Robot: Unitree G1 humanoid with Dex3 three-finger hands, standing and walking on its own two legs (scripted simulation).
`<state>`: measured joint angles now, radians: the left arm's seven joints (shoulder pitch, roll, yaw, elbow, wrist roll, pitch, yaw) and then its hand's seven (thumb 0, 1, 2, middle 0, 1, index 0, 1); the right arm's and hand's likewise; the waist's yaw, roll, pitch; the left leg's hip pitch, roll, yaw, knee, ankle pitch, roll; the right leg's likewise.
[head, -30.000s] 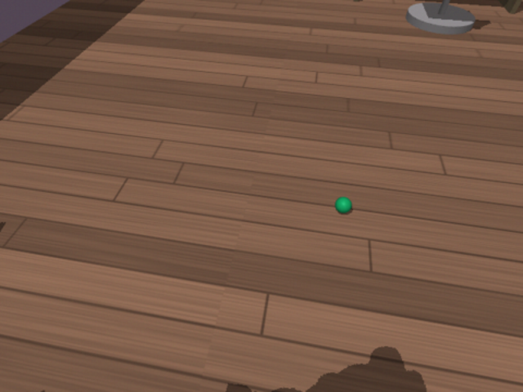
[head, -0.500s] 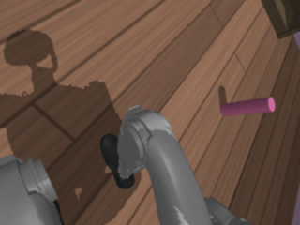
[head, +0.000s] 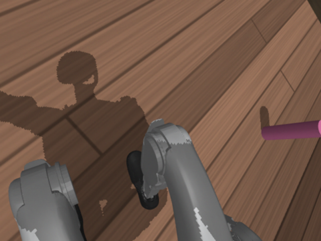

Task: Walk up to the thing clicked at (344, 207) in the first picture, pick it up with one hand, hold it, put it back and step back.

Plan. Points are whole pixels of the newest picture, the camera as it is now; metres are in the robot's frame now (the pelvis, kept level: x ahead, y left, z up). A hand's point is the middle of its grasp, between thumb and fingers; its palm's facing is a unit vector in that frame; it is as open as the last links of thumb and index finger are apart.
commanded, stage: settle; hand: left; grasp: from above
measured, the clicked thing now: out of the picture +0.49 +0.31 -0.23
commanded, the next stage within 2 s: lift in 0.50 s
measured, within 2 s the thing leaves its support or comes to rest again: neither
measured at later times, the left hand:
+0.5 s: hand out of the picture +0.47 +0.30 -0.14, palm faces -0.43 -0.06 -0.90, open 9.9 cm
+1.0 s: hand out of the picture +0.44 +0.31 -0.06, palm faces -0.46 -0.10 -0.88, open 9.9 cm
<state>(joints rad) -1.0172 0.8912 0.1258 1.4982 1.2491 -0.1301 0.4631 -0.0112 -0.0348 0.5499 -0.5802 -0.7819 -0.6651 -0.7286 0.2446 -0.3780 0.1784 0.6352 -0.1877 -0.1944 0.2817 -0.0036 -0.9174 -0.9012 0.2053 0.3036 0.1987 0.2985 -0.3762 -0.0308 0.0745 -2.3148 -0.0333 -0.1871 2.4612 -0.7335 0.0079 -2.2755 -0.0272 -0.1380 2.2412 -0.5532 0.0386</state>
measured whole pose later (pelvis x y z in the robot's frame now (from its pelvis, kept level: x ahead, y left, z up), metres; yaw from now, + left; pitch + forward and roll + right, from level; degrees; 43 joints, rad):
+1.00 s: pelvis +0.00 +0.00 +0.07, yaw +7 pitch +37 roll -7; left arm -0.89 0.64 -0.01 1.19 1.13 -0.12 0.18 0.00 -0.02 0.49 -0.64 -0.68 -0.71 -0.66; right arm 0.25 -0.31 0.02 0.67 -0.05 0.00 0.11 0.00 -0.92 -0.90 0.21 0.30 0.20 0.30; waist -0.22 0.06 -0.14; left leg -2.14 -0.04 -0.07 2.19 -0.69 0.02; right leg -2.13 -0.05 -0.04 2.06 -0.57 0.04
